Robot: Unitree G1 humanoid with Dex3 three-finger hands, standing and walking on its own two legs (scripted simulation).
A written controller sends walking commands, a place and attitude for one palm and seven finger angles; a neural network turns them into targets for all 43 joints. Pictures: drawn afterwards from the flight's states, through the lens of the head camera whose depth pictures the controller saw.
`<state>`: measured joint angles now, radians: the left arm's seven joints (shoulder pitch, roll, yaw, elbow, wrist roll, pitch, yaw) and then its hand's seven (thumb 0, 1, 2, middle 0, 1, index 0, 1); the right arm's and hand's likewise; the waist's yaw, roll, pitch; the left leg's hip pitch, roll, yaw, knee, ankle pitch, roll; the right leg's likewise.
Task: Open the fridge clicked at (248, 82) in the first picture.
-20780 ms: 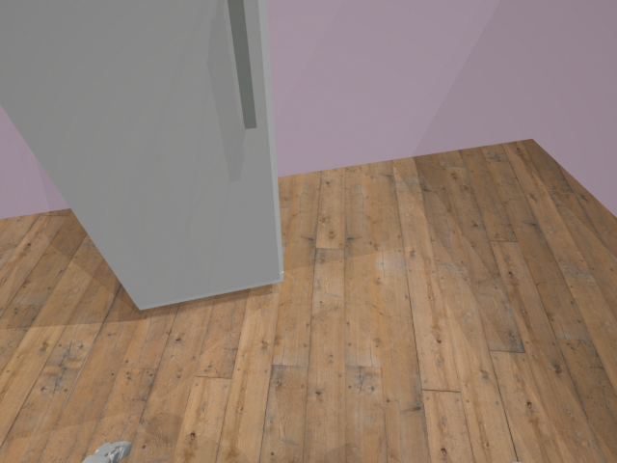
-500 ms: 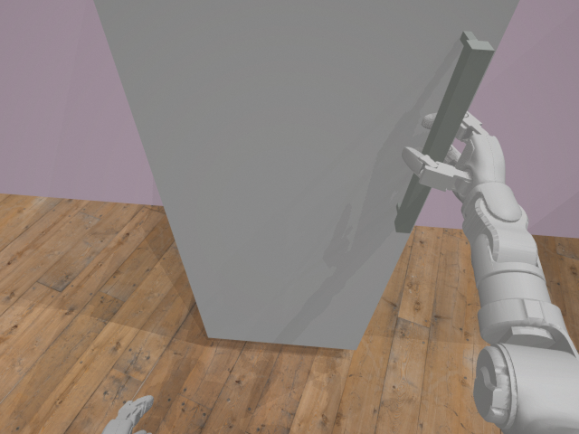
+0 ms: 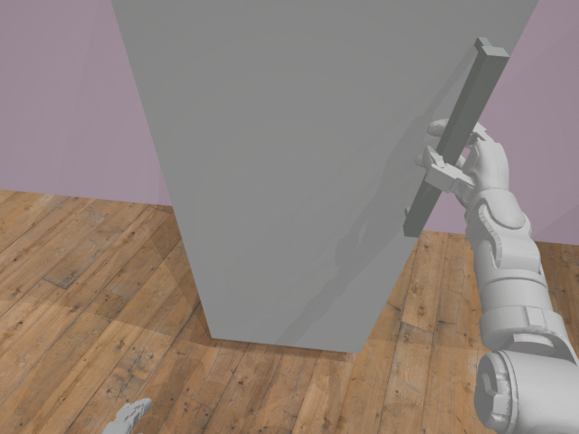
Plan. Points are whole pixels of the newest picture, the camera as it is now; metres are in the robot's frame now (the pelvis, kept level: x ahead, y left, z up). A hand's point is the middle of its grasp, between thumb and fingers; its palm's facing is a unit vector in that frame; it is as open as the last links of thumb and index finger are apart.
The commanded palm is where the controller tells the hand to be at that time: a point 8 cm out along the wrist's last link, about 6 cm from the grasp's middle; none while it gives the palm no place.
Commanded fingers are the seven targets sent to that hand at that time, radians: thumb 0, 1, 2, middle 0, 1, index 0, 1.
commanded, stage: grip the handle and tug to test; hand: right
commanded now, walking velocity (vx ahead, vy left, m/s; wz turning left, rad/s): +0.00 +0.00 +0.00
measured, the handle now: (440, 153) +0.49 -0.16 +0.17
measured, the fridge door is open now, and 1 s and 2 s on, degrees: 0 1 7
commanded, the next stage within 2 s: pull the door a little, standing still in 0.38 s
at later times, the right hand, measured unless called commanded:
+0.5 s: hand (433, 170) +0.43 -0.14 +0.18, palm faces -0.01 +1.00 +0.00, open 5.9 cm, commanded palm +0.40 -0.19 +0.18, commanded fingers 0.00 -0.90 -0.90 0.45 1.40 0.45 1.40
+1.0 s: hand (434, 175) +0.42 -0.14 +0.18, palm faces +0.00 +1.00 -0.03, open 6.3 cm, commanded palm +0.35 -0.19 +0.18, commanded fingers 0.00 -0.90 -0.90 0.45 1.40 0.45 1.40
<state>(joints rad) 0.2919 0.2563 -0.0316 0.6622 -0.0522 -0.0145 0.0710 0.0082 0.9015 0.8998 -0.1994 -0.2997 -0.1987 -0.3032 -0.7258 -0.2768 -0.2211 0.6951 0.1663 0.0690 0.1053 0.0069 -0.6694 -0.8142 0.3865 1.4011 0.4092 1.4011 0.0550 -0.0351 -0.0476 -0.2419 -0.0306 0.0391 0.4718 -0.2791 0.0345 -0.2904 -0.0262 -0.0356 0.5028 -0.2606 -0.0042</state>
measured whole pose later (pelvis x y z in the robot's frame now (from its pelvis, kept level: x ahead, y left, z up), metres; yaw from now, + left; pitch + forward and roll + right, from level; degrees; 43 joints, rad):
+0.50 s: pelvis +0.03 +0.00 +0.00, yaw +2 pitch +3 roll +0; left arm 0.25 0.25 -0.02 0.60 -0.05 0.01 0.05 0.01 0.90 0.90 -0.20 -0.30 -0.20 -0.30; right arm -0.48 -0.25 -0.23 0.33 0.19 0.19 0.09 0.00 -0.73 -0.76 0.31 1.40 0.30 1.40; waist 0.04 -0.04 -0.07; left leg -0.18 -0.03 0.00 0.43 -0.30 0.04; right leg -0.21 -0.03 -0.07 0.45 -0.28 0.00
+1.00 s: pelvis +0.09 +0.01 +0.01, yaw +5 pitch +5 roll -1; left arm 0.19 0.23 -0.05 0.55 -0.04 0.04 0.02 0.01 0.90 0.90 -0.20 -0.30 -0.20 -0.30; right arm -0.11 -0.23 -0.25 -0.16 0.22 0.31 0.07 0.00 -0.74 -0.76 0.26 1.36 0.21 1.38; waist 0.01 -0.04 -0.11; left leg -0.13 -0.03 0.01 0.41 -0.30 0.03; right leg -0.15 -0.02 -0.06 0.44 -0.28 0.00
